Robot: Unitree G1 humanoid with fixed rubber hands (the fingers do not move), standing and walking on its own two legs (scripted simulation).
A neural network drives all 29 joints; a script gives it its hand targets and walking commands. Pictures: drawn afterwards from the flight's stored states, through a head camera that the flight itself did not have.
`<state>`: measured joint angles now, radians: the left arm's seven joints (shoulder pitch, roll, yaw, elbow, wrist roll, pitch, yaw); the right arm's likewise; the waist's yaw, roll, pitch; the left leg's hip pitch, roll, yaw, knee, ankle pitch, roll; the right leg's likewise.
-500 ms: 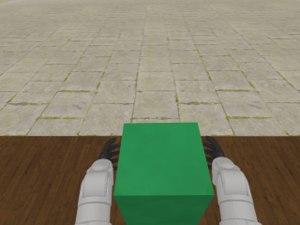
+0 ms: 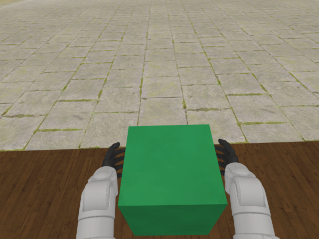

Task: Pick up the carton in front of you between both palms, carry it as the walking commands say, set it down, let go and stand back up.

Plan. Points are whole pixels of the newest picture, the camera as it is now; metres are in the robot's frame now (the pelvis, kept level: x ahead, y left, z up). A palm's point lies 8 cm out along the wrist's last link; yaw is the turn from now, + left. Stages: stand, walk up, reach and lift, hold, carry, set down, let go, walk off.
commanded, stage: carry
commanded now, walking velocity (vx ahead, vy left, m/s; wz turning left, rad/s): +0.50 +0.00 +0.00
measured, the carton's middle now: (170, 182) +0.30 +0.01 -0.01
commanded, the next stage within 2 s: none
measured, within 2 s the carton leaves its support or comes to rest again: neither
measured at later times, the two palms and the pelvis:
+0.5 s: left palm (117, 116) +0.47 +0.17 +0.09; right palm (213, 115) +0.47 -0.13 +0.09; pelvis +0.21 +0.03 +0.01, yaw -1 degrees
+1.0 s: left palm (139, 70) +0.78 +0.13 +0.08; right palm (207, 68) +0.80 -0.17 +0.07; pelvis +0.52 -0.03 +0.01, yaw +1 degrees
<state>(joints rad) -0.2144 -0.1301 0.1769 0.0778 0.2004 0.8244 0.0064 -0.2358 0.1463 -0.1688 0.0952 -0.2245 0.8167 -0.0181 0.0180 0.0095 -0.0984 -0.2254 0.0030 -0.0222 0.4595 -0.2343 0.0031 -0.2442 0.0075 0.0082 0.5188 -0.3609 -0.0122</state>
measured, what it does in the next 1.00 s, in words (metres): walks ahead: left foot, then right foot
